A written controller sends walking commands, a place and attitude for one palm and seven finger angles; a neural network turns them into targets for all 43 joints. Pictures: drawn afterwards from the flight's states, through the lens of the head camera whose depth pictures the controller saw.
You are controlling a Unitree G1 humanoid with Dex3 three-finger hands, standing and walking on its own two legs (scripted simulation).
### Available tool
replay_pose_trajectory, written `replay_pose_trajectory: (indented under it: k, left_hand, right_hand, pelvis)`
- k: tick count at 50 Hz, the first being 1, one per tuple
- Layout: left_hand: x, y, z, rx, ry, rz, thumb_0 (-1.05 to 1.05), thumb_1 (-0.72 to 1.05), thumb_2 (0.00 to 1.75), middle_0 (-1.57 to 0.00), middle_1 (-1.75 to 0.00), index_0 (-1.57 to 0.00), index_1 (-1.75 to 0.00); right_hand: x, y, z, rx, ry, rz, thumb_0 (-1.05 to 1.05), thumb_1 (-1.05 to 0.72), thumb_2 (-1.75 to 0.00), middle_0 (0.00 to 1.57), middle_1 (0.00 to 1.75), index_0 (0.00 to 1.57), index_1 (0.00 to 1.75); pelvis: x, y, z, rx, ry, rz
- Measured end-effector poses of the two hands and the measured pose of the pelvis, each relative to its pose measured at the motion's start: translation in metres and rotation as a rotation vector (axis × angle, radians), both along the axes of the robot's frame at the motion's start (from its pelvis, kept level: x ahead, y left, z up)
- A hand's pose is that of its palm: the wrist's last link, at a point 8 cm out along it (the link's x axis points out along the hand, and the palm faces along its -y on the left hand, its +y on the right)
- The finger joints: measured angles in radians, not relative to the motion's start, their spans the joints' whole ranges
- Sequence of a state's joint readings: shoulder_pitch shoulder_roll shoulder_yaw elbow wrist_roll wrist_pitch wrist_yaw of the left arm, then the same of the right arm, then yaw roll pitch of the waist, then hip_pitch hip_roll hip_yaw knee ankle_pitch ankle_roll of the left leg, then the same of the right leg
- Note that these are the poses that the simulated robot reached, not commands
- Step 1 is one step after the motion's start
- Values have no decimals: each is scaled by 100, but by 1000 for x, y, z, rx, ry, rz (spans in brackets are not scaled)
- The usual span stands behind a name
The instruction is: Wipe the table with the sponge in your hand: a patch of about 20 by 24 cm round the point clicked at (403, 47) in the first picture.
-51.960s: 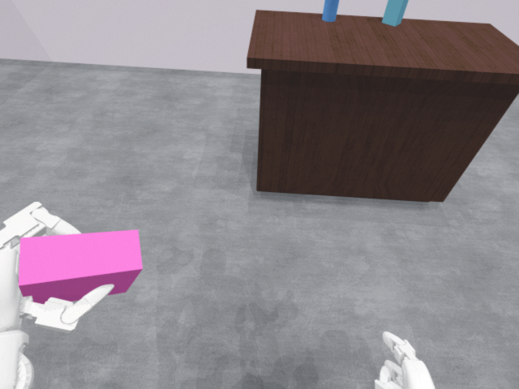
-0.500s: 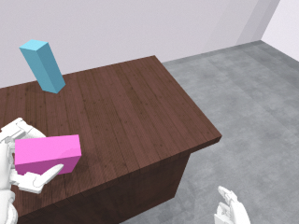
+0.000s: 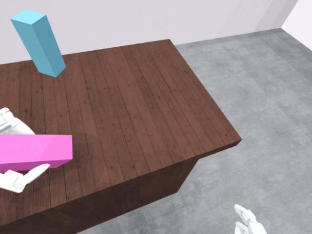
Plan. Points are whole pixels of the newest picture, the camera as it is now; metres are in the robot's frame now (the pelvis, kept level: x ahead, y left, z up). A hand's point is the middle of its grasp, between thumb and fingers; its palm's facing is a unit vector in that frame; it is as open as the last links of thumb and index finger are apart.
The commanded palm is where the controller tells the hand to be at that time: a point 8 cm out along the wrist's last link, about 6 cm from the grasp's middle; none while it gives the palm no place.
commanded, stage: come to a stop and stand still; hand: left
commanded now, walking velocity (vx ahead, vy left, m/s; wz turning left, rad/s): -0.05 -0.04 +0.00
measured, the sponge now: (43, 153) +0.24 +0.25 +0.11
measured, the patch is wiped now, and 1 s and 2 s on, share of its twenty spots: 0.00 0.00 0.00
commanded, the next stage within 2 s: look again from close up in 1.96 s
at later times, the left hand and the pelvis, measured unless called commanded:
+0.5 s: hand (4, 182) +0.17 +0.26 +0.16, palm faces +0.40 -0.86 -0.32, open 9.1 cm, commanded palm +0.11 +0.29 +0.18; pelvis -0.04 +0.00 +0.00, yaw +1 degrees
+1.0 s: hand (12, 152) +0.21 +0.26 +0.18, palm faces +0.39 -0.84 -0.39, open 9.1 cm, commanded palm +0.14 +0.27 +0.18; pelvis -0.03 +0.00 +0.00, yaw -2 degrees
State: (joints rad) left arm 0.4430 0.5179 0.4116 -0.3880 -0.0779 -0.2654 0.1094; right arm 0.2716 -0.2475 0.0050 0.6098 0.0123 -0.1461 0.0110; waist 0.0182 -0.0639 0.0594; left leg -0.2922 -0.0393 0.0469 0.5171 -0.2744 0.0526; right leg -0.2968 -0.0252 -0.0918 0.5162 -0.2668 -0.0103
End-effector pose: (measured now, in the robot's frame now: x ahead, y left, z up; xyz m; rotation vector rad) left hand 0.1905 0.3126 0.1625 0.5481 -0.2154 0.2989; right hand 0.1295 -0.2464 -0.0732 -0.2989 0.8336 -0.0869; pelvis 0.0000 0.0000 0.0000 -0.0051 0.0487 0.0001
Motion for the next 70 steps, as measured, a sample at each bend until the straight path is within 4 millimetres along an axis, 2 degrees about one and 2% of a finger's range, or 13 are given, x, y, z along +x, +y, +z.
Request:
replay_pose_trajectory:
  k: [3,8,16,25,37,41,44,47,52,56,62,67,70]
  left_hand:
    - [-9,6,9,-15,-64,38,-1,-44,108,-84,-141,-84,-142]
    - [-26,-11,22,-46,-144,-6,-1,-44,108,-83,-141,-83,-142]
    - [-43,-5,14,-83,-112,29,0,-44,108,-84,-141,-83,-142]
    - [-62,-14,9,-139,-109,31,-1,-44,108,-83,-141,-83,-142]
    - [-64,-16,11,-127,-91,20,-1,-44,108,-83,-141,-83,-142]
    - [-52,-8,53,101,-237,-18,-1,-44,108,-84,-141,-84,-142]
    - [-41,5,72,119,-344,21,-1,-44,108,-84,-141,-84,-142]
    - [-30,2,62,48,-318,20,0,-44,108,-83,-142,-83,-142]
    - [-21,-26,9,-66,-84,-59,0,-43,108,-83,-142,-83,-143]
    - [-20,-25,-16,-74,19,-66,0,-44,108,-84,-141,-83,-142]
    - [-21,0,1,-52,-63,26,-1,-44,108,-84,-141,-84,-142]
    - [-30,0,24,-39,-155,26,-1,-44,108,-84,-141,-83,-142]
    - [-35,1,26,-53,-158,24,-1,-44,108,-83,-142,-83,-142]
  right_hand:
    - [5,8,1,11,-22,36,2,-90,-90,20,30,20,30]
    - [16,26,3,58,-94,71,2,-90,-90,20,30,20,30]
    - [14,44,8,116,-159,66,2,-90,-90,20,30,20,30]
    - [-8,32,6,89,-132,60,2,-90,-90,20,30,20,30]
    - [-24,16,5,69,-125,2,2,-90,-90,20,30,20,30]
    - [-25,23,4,46,-113,62,2,-90,-90,20,30,20,30]
    - [-25,26,5,51,-118,90,2,-90,-90,20,30,20,30]
    - [-25,24,10,75,-158,73,2,-90,-90,20,30,20,30]
    - [-27,17,8,83,-156,30,2,-90,-90,20,30,20,30]
    - [-26,12,2,44,-73,25,2,-90,-90,20,30,20,30]
    - [-10,13,1,14,-33,64,2,-90,-90,20,30,20,30]
    - [13,24,4,42,-98,75,2,-90,-90,20,30,20,30]
    - [23,33,8,69,-142,67,2,-90,-90,20,30,20,30]
  pelvis:
    - [-5,3,0,-2,-7,6]
    - [-15,8,-1,5,-21,2]
    - [-32,5,0,2,-37,5]
    - [-43,3,1,-6,-47,18]
    - [-47,-1,1,-7,-53,23]
    - [-51,-6,-3,-9,-56,23]
    - [-49,-9,-4,-6,-46,-11]
    - [-41,-6,-2,-5,-33,-29]
    - [-28,1,0,0,-25,-40]
    - [-21,0,0,-2,-19,-21]
    - [-16,1,-1,-11,-14,16]
    - [-16,9,-1,-11,-21,17]
    - [-17,13,-1,-5,-28,11]
